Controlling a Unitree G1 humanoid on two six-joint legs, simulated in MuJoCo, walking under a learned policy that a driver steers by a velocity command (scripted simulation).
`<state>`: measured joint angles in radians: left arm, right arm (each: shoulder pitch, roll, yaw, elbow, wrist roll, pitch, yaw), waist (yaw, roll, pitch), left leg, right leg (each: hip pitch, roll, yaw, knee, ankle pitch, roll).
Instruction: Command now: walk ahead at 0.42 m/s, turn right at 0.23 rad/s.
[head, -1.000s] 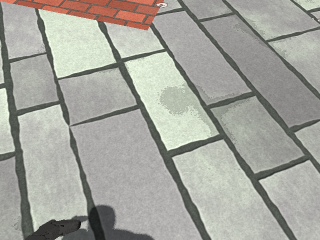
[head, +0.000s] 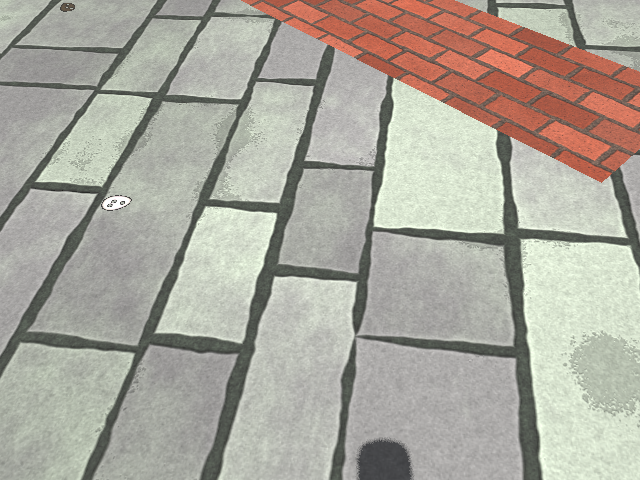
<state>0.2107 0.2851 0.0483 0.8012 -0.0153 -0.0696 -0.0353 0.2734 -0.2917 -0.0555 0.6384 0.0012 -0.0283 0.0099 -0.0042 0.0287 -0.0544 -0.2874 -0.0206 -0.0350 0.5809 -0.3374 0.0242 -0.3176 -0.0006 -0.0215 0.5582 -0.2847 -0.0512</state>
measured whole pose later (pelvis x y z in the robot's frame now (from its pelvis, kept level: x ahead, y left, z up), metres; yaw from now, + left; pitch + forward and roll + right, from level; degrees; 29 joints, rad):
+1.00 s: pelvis +0.45 -0.14 +0.00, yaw -24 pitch +2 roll +1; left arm 0.12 0.26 0.04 0.64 0.01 -0.06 -0.03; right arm 0.34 -0.30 -0.05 0.86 0.04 -0.08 0.01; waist -0.04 0.01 0.06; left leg -0.31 0.04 -0.03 1.14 -0.45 0.00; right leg -0.42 -0.01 -0.06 0.57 -0.17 -0.05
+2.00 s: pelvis +1.01 -0.26 -0.01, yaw +0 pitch +2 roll -1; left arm 0.11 0.28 0.05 0.71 -0.01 -0.11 -0.04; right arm 0.34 -0.30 -0.06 0.80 0.00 -0.04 -0.01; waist -0.04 0.02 0.02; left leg -0.15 -0.06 -0.12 0.89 -0.46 0.04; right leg -0.46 0.05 -0.02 0.56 -0.14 -0.06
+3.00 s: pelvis +1.52 -0.39 -0.01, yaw -27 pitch +2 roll +1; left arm 0.06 0.27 0.04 0.60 0.00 -0.05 -0.03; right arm 0.37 -0.30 -0.05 0.90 0.03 -0.07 0.01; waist -0.06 -0.01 0.06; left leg -0.16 0.06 0.02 0.93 -0.49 -0.01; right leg -0.48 -0.01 -0.04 0.61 -0.16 -0.05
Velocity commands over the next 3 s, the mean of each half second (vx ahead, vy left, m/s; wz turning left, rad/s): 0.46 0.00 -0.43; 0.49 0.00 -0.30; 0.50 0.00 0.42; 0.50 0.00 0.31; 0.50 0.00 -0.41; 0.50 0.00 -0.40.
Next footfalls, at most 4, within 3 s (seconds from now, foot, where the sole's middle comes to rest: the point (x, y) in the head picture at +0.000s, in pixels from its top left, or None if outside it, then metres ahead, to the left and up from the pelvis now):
0.42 left None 0.35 0.09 -0.77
0.90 right None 0.51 -0.28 -0.77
1.44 left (404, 348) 0.86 -0.14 -0.77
1.94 right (472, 257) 1.15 -0.35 -0.77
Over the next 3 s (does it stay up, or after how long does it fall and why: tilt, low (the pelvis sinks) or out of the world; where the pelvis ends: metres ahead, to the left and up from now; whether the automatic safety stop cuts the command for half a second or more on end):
stays up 1.52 -0.39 -0.01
